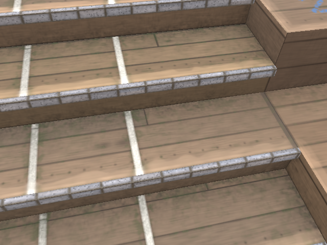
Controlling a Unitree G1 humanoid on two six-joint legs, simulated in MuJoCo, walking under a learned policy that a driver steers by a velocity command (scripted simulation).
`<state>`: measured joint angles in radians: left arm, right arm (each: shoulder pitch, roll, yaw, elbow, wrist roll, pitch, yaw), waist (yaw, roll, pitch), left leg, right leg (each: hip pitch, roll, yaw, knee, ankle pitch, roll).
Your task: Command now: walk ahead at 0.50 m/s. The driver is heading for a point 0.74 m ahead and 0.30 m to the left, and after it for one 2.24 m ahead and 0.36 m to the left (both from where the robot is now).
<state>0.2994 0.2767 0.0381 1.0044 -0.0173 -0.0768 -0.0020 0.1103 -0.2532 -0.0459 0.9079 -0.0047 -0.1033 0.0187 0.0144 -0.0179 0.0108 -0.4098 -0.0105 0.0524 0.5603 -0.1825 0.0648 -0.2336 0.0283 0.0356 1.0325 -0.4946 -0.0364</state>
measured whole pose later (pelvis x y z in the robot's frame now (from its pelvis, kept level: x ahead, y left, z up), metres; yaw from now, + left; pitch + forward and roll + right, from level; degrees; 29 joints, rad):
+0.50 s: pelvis +0.29 -0.06 +0.03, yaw +5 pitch +4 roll -3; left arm -0.05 0.09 -0.10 0.59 0.01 -0.10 -0.02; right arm 0.55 -0.14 0.01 1.09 0.00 -0.02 -0.04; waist -0.02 0.02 0.01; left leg 0.09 0.11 -0.05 0.27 -0.20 0.01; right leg -0.92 -0.05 -0.12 1.19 -0.36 -0.04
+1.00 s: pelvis +0.54 -0.02 +0.16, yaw +20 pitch +3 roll +1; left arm 0.49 0.13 -0.02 1.01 0.02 -0.03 0.07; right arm 0.04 -0.08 0.09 0.62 0.02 0.02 0.05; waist 0.07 -0.01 -0.02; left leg -1.20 0.11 0.13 1.59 -0.26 0.08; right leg 0.06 -0.12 -0.37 0.25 -0.32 0.07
